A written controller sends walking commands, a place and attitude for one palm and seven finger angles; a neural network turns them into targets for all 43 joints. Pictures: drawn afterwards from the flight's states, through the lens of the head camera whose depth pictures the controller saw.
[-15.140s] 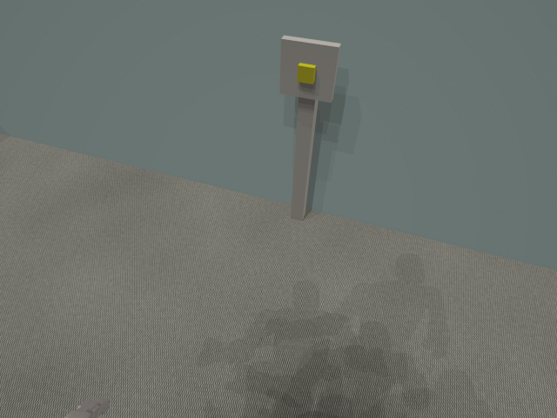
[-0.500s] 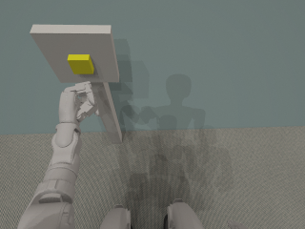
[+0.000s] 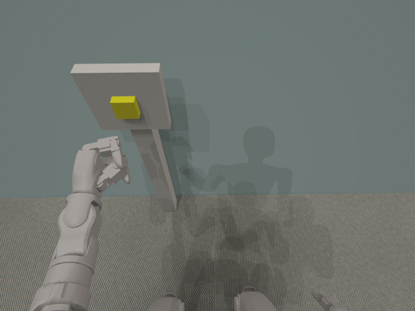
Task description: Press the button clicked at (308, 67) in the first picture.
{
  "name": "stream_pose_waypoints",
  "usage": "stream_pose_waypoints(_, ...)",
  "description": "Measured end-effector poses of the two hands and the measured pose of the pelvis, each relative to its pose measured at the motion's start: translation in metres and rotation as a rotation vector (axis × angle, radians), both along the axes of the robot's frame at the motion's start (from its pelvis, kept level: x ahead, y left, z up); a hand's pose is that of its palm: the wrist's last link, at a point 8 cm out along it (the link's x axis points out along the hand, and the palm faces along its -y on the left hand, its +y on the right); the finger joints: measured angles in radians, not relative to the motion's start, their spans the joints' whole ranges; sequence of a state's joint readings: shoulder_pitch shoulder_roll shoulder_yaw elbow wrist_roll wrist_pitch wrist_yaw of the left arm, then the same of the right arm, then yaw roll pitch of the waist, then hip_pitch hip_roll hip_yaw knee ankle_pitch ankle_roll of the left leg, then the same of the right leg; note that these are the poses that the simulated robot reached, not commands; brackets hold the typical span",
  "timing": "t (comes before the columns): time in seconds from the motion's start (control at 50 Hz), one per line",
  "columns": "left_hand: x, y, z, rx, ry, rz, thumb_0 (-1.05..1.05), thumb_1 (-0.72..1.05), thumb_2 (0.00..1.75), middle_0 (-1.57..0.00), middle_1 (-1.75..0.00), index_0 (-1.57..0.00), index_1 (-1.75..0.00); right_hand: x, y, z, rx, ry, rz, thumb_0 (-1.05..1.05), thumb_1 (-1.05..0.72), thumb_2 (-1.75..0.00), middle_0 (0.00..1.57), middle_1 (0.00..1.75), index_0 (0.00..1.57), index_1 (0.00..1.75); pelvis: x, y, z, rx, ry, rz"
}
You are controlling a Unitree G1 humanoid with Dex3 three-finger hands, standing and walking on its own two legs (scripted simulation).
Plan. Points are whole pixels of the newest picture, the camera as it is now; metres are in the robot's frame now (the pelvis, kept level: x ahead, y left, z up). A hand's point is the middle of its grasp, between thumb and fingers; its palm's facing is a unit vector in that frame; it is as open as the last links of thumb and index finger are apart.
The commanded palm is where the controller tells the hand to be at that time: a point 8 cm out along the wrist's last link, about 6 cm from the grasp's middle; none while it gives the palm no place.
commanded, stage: draw the hand back to the body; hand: left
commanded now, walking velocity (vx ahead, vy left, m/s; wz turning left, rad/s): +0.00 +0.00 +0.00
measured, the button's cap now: (126, 106) +0.54 +0.19 +0.05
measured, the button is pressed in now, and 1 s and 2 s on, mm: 0 0 0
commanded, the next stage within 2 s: step back with the hand held close in 1.24 s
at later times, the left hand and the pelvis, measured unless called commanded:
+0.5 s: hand (57, 200) +0.27 +0.21 +0.14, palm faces +0.22 -0.94 -0.28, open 3.1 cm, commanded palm +0.23 +0.26 +0.16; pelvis +0.02 +0.00 +0.05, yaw +1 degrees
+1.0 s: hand out of the picture +0.20 +0.26 +0.23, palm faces +0.43 -0.80 -0.42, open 3.1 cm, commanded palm +0.15 +0.29 +0.24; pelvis +0.03 +0.01 +0.07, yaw +1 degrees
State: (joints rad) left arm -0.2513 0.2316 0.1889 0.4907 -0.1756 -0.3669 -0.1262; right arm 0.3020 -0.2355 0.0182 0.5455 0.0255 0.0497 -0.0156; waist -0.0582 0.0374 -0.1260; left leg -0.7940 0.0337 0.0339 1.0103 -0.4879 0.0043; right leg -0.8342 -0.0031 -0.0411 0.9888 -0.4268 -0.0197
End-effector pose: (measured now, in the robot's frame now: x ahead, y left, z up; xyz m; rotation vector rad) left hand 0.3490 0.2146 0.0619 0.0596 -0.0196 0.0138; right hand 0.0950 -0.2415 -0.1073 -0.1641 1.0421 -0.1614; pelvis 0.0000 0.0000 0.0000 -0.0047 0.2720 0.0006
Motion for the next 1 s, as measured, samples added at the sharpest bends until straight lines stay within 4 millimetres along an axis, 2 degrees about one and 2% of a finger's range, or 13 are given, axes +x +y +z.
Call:
stream_pose_waypoints(0.12, -0.03, 0.015, 0.025, -0.004, -0.031, 0.023, 0.02, 0.9, 0.9, -1.3, -1.5, -1.3, -1.5, 0.012, -0.002, 0.022, -0.018, -0.063, 0.031, 0.01, -0.91, -0.9, 0.2, 0.3, 0.2, 0.3, 0.001, -0.004, 0.014, -0.005, -0.063, 0.019)
stream_pose_waypoints(0.3, -0.064, 0.016, 0.047, 0.02, -0.007, -0.021, 0.02, 0.89, 0.9, -1.3, -1.5, -1.3, -1.5, 0.057, -0.002, 0.054, -0.044, -0.243, 0.063, 0.02, -0.91, -0.9, 0.2, 0.3, 0.2, 0.3, 0.005, -0.001, 0.027, -0.003, -0.137, 0.017)
stream_pose_waypoints(0.44, -0.099, 0.034, 0.085, 0.195, 0.016, 0.156, 0.02, 0.89, 0.9, -1.3, -1.5, -1.3, -1.5, 0.093, 0.015, 0.083, -0.044, -0.344, 0.083, 0.02, -0.91, -0.9, 0.2, 0.3, 0.2, 0.3, 0.018, 0.001, 0.046, 0.0, -0.212, 0.016)
stream_pose_waypoints(0.58, -0.126, 0.05, 0.11, 0.244, 0.023, 0.271, 0.02, 0.89, 0.9, -1.3, -1.5, -1.3, -1.5, 0.118, 0.036, 0.096, -0.026, -0.376, 0.156, 0.02, -0.91, -0.9, 0.2, 0.3, 0.2, 0.3, 0.028, 0.006, 0.059, -0.001, -0.277, 0.026)
stream_pose_waypoints(0.76, -0.15, 0.06, 0.148, 0.304, -0.048, 0.333, 0.02, 0.89, 0.9, -1.3, -1.5, -1.3, -1.5, 0.128, 0.052, 0.102, 0.001, -0.394, 0.205, 0.02, -0.9, -0.9, 0.2, 0.3, 0.2, 0.3, 0.036, 0.009, 0.066, -0.001, -0.323, 0.023)
stream_pose_waypoints(1.0, -0.187, 0.077, 0.19, 0.423, -0.151, 0.403, 0.01, 0.89, 0.9, -1.3, -1.5, -1.3, -1.5, 0.116, 0.045, 0.1, -0.008, -0.384, 0.196, 0.02, -0.9, -0.9, 0.2, 0.3, 0.2, 0.3, 0.034, 0.01, 0.068, -0.008, -0.35, 0.014)
